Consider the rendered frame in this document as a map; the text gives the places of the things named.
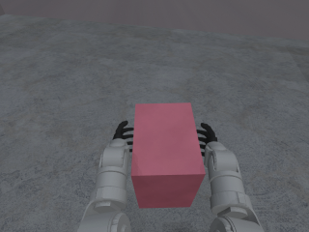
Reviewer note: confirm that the robot right forearm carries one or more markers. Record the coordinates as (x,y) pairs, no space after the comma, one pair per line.
(228,198)

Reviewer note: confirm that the right robot upper arm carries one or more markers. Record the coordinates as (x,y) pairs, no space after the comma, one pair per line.
(232,224)

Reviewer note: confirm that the robot left forearm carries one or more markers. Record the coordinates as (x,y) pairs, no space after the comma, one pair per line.
(110,193)

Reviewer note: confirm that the robot left hand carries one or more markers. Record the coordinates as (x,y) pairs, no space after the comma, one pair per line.
(121,130)

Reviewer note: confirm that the carton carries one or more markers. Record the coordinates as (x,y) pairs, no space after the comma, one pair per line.
(167,167)

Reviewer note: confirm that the left robot upper arm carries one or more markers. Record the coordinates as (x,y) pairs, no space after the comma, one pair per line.
(115,221)

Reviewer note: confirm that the robot right hand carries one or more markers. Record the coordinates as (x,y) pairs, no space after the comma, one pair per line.
(209,134)

